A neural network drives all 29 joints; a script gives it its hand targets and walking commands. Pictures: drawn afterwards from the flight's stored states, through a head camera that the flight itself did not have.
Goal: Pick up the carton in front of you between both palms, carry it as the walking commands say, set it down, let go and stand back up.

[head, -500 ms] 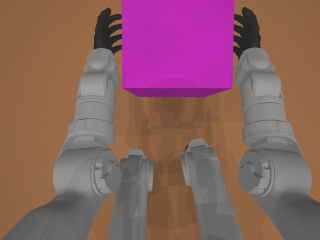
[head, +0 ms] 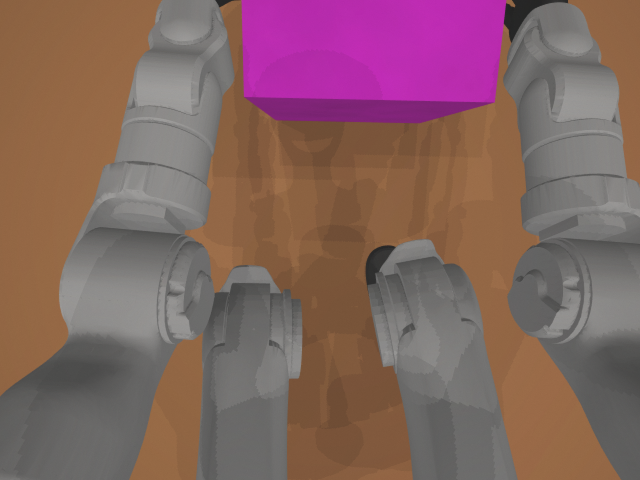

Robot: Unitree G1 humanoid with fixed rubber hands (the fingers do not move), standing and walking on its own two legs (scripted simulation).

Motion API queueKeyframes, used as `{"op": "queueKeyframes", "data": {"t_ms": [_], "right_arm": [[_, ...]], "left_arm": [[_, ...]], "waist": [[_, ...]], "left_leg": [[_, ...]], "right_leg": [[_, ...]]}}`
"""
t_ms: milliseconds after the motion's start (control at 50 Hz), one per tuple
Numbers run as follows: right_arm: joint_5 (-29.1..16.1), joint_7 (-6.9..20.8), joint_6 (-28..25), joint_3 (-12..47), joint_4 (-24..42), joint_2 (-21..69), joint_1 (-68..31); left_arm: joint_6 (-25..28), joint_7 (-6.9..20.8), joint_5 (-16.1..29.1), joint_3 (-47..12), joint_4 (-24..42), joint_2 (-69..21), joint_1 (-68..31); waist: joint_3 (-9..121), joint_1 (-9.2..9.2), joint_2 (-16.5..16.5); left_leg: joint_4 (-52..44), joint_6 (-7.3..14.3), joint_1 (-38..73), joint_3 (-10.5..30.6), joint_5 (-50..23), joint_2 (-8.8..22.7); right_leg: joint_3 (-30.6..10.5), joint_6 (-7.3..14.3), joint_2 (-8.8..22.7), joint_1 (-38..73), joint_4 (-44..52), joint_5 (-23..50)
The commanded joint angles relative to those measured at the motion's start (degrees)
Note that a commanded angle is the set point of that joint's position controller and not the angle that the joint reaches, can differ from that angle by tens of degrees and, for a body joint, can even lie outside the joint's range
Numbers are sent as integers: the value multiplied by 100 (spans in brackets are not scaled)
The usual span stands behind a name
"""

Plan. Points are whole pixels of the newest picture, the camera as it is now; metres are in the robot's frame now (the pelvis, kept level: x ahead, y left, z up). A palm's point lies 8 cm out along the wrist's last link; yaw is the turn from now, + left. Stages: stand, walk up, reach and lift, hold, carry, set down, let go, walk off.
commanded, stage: set down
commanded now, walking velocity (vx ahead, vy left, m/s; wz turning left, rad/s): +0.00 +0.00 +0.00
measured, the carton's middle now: (359, 17) +0.55 -0.09 -0.26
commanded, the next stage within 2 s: none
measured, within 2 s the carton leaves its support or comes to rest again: rests again in 0.28 s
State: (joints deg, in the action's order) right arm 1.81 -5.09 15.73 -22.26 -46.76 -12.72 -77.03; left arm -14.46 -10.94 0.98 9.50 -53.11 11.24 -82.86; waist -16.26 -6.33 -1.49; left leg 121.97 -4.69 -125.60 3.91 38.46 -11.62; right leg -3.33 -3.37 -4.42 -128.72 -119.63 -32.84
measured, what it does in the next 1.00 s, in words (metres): stands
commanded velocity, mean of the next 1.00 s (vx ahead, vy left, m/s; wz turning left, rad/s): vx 0.00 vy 0.00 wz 0.00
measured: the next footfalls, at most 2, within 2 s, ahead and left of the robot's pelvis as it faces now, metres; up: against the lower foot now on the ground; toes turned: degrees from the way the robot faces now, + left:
none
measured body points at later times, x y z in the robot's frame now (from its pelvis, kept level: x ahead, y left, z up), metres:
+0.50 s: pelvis -0.01 +0.01 -0.02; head +0.36 -0.03 +0.23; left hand +0.57 +0.06 -0.20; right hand +0.51 -0.24 -0.20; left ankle +0.08 +0.12 -0.37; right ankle +0.10 -0.13 -0.37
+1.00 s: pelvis -0.02 +0.01 -0.02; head +0.36 -0.02 +0.20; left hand +0.57 +0.07 -0.21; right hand +0.51 -0.24 -0.21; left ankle +0.08 +0.12 -0.37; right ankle +0.10 -0.12 -0.37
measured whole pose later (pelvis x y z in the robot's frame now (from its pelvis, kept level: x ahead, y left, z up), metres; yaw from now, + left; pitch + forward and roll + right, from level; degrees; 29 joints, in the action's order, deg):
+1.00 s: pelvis -0.02 +0.01 -0.02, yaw -1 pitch +33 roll -1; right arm 9.2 5.0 11.0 -30.0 -55.2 -15.1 -84.0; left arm -10.0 -2.4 -4.1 14.8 -62.0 14.2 -91.2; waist -28.2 -6.4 -2.4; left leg 128.2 -2.0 -123.5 1.7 37.6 -9.2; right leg -1.9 -3.1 -1.5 -125.3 -124.8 -32.5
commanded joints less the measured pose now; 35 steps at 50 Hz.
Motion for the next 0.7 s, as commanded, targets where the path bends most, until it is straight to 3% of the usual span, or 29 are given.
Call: {"op": "queueKeyframes", "data": {"t_ms": [0,120,320,680], "right_arm": [[-831,1714,-283,2439,773,4825,-3810],[-652,1839,-292,2186,409,4753,-3592],[-472,1836,-437,1919,269,4236,-3941],[282,1930,-317,1033,-692,3583,-3238]], "left_arm": [[364,1395,732,-2210,1117,-5616,-3676],[387,1450,554,-1876,668,-5495,-3322],[480,1489,533,-1531,296,-4916,-3590],[340,1742,-174,-598,-782,-3838,-2875]], "waist": [[8157,-616,-776],[7229,-593,-727],[6223,-576,-592],[3879,-345,-523]], "left_leg": [[-695,269,3696,-758,-3259,50],[-699,303,3131,-688,-2947,44],[-648,382,2503,-628,-2240,74],[-658,505,1519,-564,-1019,123]], "right_leg": [[829,105,-174,4176,532,3632],[814,117,-137,3530,461,3202],[758,211,-65,3192,362,2611],[540,353,-34,2519,386,1353]]}}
